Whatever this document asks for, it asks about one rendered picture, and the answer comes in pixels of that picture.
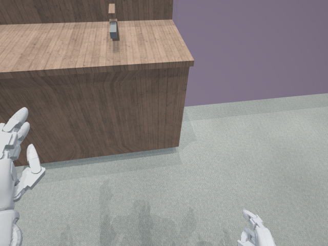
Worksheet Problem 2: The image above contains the robot right hand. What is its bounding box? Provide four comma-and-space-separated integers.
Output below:
238, 210, 276, 246

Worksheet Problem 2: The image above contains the counter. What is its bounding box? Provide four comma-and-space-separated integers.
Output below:
0, 0, 194, 167

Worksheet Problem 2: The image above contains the left robot forearm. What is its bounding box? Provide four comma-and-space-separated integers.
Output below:
0, 210, 23, 246

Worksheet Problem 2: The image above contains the robot left hand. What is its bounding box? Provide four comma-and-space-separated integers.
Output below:
0, 107, 46, 211

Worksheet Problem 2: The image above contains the tap lever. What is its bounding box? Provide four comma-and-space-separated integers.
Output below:
110, 22, 117, 38

